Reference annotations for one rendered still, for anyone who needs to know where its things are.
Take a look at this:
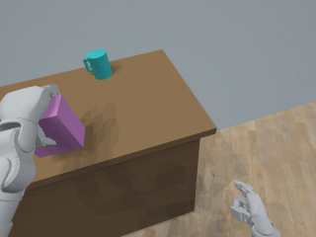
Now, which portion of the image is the robot left hand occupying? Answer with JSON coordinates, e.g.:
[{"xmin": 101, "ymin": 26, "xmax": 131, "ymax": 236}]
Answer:
[{"xmin": 0, "ymin": 84, "xmax": 61, "ymax": 149}]

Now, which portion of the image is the robot right hand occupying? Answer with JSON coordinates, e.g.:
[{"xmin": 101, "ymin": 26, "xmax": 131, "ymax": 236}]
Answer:
[{"xmin": 230, "ymin": 180, "xmax": 269, "ymax": 225}]

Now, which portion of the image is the table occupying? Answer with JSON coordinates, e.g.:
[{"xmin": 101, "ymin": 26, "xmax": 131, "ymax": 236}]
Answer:
[{"xmin": 0, "ymin": 49, "xmax": 217, "ymax": 237}]

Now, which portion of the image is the sponge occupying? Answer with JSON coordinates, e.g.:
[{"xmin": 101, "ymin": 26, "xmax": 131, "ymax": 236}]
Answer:
[{"xmin": 34, "ymin": 95, "xmax": 85, "ymax": 158}]

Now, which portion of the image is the robot left forearm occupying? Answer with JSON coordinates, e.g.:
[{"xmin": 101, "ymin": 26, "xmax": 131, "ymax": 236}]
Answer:
[{"xmin": 0, "ymin": 118, "xmax": 39, "ymax": 237}]

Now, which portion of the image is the robot right forearm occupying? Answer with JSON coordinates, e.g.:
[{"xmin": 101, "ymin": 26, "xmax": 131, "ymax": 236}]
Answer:
[{"xmin": 250, "ymin": 215, "xmax": 281, "ymax": 237}]

